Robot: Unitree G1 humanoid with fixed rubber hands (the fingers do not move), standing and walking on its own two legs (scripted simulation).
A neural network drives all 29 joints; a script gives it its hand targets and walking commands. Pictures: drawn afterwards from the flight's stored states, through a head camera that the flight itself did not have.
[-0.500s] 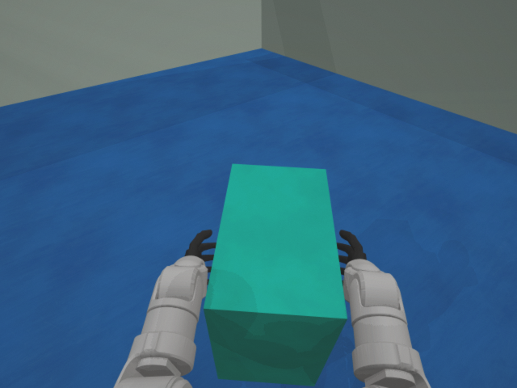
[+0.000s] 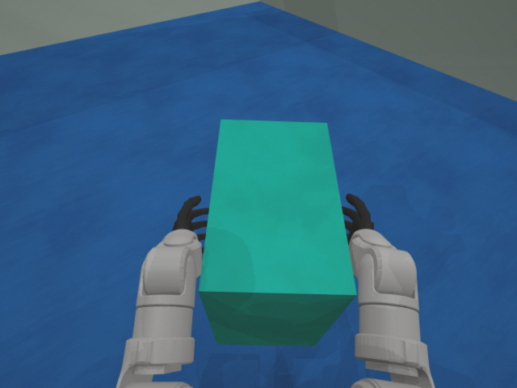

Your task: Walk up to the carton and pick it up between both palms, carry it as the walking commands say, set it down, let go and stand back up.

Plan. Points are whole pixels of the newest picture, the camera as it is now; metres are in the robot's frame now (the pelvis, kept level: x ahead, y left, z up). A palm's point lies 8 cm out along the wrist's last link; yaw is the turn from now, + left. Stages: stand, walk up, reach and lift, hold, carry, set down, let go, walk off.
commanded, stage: carry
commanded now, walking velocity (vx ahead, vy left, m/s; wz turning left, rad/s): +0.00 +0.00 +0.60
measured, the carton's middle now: (269, 238) +0.35 +0.00 +0.04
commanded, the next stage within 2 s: none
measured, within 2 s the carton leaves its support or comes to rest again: neither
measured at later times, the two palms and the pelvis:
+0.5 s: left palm (80, 270) +0.26 +0.27 +0.08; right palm (266, 240) +0.31 +0.00 +0.09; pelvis -0.05 +0.06 +0.00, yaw +9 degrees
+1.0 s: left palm out of the picture +0.15 +0.42 +0.08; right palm (148, 281) +0.25 +0.17 +0.08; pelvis -0.11 +0.15 +0.00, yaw +21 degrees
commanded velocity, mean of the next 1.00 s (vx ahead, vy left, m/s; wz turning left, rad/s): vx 0.00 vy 0.00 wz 0.60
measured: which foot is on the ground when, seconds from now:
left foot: down 0.00-0.08, up 0.10-0.30, down 0.32-0.60, up 0.62-0.82, down 0.84-1.00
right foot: down 0.00-0.34, up 0.36-0.56, down 0.58-0.86, up 0.88-1.00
